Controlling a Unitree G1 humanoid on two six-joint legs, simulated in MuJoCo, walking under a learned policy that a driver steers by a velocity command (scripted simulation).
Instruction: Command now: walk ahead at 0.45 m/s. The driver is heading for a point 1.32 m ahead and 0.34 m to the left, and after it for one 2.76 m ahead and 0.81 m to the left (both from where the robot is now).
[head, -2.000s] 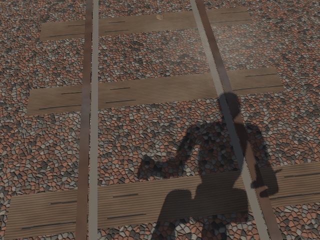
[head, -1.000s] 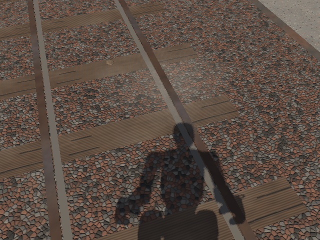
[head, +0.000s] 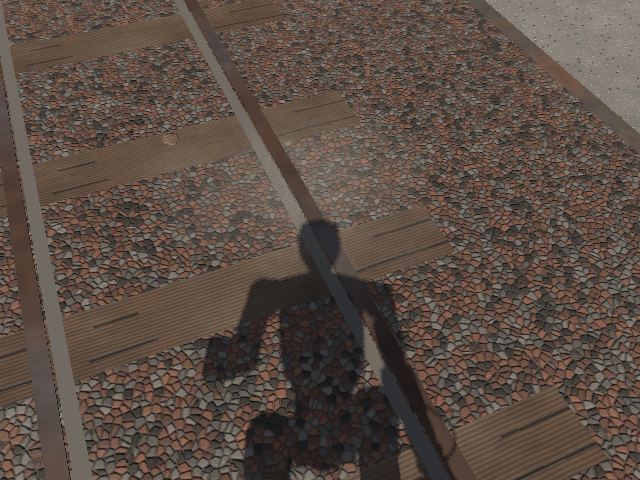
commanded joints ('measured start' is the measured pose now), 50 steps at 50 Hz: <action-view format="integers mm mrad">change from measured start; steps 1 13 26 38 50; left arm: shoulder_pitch -153 110 334 194 -53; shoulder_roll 48 69 156 168 90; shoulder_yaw -2 15 23 7 9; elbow -103 14 117 -35 -149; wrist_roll -5 36 26 -9 30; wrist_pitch -13 -31 -23 -81 -32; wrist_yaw -13 -18 33 11 26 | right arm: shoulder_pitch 21 -124 -511 -163 -172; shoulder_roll -185 -140 -107 -246 -258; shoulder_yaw -39 -46 -30 -92 -94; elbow -26 -131 -283 -298 -330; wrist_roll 15 18 18 5 15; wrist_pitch -8 -28 -6 0 9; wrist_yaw -10 -2 37 43 1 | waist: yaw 33 79 169 3 38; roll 133 -42 6 105 109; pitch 147 -32 79 -194 -8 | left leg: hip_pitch -128 -664 -790 127 -386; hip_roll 258 171 121 295 106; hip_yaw -109 -97 -27 -563 -252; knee -83 1050 457 130 49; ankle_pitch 317 40 442 126 247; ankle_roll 141 30 8 299 185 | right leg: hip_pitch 34 450 586 -188 118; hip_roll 20 -158 -152 15 45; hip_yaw -7 296 -11 116 60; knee -94 -500 -572 697 -88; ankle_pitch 56 -134 53 -372 157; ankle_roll -19 -206 -167 -27 73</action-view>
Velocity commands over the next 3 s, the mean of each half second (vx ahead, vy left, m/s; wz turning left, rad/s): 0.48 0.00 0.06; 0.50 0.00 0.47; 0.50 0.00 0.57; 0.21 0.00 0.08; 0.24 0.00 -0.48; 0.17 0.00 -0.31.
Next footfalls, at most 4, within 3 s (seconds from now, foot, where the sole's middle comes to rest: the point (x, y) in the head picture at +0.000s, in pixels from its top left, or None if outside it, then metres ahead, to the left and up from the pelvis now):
0.12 right None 0.26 -0.13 -0.78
0.68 left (247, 446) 0.57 0.11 -0.78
1.16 right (293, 311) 0.89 -0.01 -0.78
1.66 left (142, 291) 0.98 0.36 -0.78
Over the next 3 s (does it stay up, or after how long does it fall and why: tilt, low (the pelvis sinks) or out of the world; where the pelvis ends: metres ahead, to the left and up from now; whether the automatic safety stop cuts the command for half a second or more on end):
stays up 1.21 0.31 0.00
